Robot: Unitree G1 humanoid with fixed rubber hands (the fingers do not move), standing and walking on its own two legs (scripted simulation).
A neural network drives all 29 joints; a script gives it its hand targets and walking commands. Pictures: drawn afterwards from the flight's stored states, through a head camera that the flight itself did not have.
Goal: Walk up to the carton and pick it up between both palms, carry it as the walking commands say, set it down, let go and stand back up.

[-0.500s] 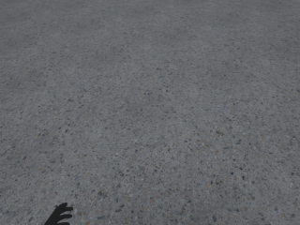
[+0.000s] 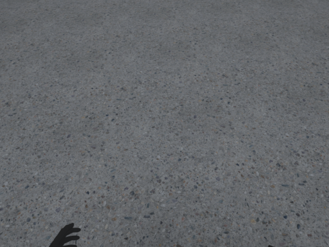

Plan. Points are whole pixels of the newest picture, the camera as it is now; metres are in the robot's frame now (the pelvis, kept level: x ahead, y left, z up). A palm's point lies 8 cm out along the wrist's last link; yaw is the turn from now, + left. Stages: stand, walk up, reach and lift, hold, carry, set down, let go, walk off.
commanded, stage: walk up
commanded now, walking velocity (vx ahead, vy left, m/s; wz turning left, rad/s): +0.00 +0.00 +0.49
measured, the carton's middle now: out of the picture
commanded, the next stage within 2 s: none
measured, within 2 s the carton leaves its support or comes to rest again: neither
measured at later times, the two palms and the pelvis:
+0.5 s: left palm out of the picture +0.05 +0.32 -0.10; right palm out of the picture +0.12 -0.21 -0.08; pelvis -0.02 +0.03 +0.00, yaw +14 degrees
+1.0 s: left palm out of the picture -0.05 +0.35 -0.10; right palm out of the picture +0.13 -0.16 -0.09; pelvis -0.07 +0.04 -0.01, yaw +25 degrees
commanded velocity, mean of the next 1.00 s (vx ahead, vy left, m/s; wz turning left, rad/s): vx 0.00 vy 0.00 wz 0.49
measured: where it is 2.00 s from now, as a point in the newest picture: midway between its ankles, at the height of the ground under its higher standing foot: outside the picture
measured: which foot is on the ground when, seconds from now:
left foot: up 0.00-0.24, down 0.26-0.58, up 0.60-0.96, down 0.98-1.00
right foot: down 0.00-0.26, up 0.28-0.54, down 0.56-0.96, up 0.98-1.00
